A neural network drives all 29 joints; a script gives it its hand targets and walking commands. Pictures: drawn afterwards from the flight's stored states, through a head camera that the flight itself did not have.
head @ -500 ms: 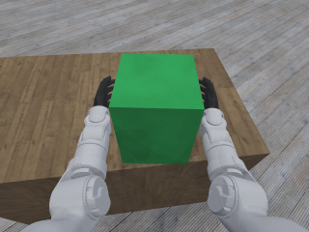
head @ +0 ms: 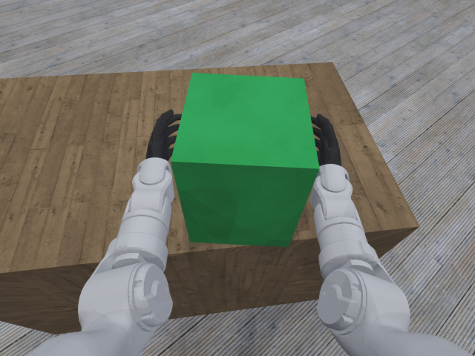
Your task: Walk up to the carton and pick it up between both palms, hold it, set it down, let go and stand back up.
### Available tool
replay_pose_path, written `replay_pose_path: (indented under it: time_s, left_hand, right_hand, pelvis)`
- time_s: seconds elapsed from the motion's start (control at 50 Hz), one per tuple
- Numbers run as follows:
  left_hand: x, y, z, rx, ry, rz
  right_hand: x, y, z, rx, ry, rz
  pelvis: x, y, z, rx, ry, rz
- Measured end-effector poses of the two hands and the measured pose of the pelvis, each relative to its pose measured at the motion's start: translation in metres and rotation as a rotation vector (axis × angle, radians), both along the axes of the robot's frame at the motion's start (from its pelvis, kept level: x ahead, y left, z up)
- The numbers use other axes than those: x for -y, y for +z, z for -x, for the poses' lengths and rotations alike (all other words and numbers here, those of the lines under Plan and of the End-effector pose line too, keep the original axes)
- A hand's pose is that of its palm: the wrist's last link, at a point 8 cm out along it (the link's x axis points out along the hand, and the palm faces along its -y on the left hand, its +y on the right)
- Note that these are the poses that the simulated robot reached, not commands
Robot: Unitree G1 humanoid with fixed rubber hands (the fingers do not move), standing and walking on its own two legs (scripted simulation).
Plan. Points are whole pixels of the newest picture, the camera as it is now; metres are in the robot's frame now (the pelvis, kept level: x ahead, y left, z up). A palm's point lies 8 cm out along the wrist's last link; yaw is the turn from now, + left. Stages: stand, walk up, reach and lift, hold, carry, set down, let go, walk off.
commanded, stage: set down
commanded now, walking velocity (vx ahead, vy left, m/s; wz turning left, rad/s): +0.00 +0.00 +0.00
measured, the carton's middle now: (243, 165) +0.44 -0.02 +0.03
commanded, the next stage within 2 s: none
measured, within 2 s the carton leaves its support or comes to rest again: neither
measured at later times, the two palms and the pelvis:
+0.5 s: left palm (159, 159) +0.43 +0.13 +0.07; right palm (327, 163) +0.41 -0.16 +0.07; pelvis +0.00 +0.00 +0.00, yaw +0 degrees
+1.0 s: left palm (160, 160) +0.43 +0.13 +0.07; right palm (327, 164) +0.41 -0.16 +0.07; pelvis +0.00 +0.00 +0.00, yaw +0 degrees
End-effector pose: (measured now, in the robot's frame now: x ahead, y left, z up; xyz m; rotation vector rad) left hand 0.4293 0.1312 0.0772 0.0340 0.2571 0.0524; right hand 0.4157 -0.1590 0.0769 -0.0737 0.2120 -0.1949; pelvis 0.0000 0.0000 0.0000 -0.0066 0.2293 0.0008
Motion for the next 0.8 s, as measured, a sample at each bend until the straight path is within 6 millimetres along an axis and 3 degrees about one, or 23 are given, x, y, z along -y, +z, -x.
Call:
replay_pose_path:
  time_s: [0.8]
  left_hand:
    - [-0.0011,-0.0062,0.0030,0.036,-0.002,0.021]
  right_hand:
    - [-0.0003,-0.0029,0.0045,0.023,0.003,0.011]
  pelvis:
    - [0.0037,0.0009,0.0041,0.041,0.003,-0.003]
